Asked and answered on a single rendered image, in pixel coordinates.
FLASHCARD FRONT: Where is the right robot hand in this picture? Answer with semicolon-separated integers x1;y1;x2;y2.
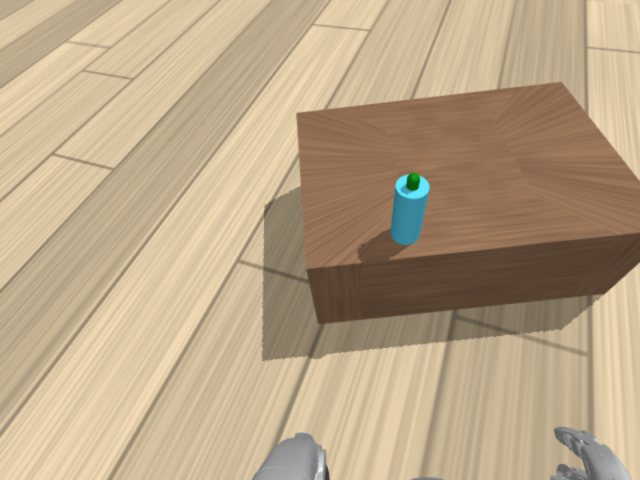
550;427;632;480

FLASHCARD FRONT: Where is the bottle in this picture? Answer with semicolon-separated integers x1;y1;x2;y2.
390;173;430;245

